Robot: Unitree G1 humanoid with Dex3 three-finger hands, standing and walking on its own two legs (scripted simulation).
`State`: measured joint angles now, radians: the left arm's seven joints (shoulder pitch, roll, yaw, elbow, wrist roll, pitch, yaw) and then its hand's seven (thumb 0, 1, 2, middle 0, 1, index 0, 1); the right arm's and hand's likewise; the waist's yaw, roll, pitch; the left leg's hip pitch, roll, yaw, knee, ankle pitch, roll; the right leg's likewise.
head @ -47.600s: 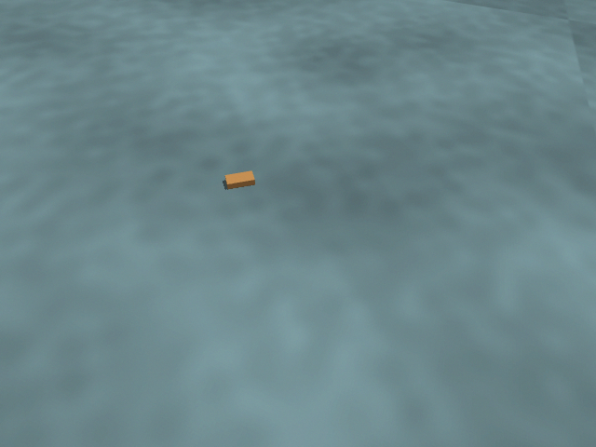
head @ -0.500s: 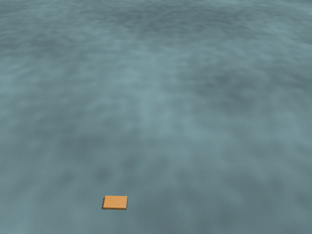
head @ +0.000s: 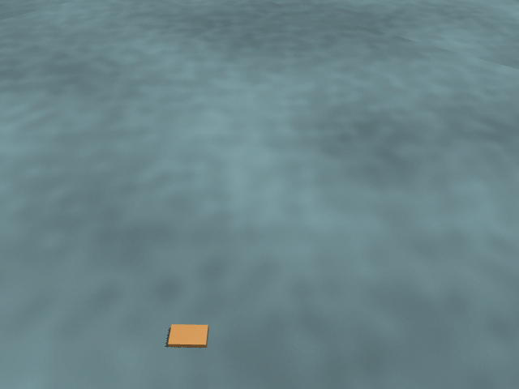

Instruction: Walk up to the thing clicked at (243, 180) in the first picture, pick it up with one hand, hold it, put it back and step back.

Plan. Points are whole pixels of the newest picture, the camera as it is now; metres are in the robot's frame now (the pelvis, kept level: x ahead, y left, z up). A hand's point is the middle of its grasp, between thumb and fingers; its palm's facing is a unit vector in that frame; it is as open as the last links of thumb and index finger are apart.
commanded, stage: stand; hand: left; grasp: from above
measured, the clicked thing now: (189, 335) +0.45 +0.25 -0.76
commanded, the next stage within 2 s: step back in 1.12 s
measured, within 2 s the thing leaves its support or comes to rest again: neither
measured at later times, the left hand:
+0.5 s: hand out of the picture +0.07 +0.24 -0.16, palm faces +0.00 -0.94 -0.34, open 7.4 cm
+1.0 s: hand out of the picture +0.07 +0.24 -0.16, palm faces -0.01 -0.94 -0.34, open 7.4 cm
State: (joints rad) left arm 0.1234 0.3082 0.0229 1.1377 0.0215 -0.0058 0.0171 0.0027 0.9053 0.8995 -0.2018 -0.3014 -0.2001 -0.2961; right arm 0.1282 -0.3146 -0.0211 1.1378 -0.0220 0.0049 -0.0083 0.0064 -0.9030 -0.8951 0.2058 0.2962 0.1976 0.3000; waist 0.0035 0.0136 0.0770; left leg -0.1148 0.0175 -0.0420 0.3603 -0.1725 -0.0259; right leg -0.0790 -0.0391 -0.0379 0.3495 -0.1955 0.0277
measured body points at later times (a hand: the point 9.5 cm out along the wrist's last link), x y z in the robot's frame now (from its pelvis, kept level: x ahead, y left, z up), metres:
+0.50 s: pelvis +0.00 +0.00 +0.00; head +0.00 -0.01 +0.45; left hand +0.07 +0.29 -0.13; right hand +0.08 -0.30 -0.14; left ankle +0.02 +0.14 -0.75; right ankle +0.00 -0.13 -0.75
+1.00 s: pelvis +0.00 -0.01 +0.00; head +0.00 -0.01 +0.45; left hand +0.07 +0.29 -0.13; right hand +0.06 -0.30 -0.14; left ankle +0.02 +0.14 -0.75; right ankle +0.00 -0.13 -0.75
